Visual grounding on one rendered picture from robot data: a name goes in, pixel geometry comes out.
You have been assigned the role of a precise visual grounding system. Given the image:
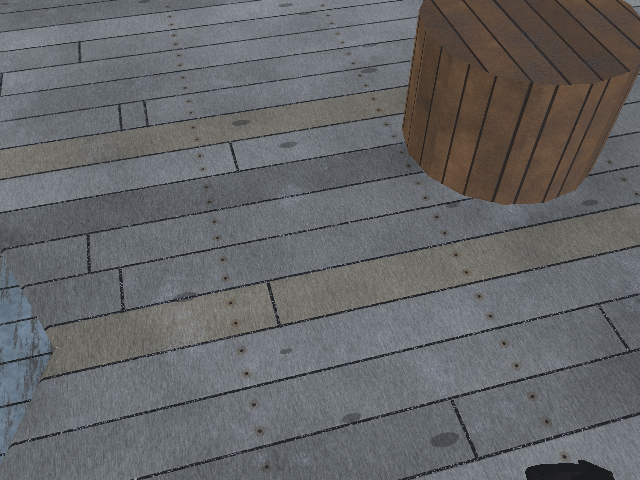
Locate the robot right hand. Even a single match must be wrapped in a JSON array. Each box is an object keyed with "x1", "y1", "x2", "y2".
[{"x1": 525, "y1": 460, "x2": 615, "y2": 480}]

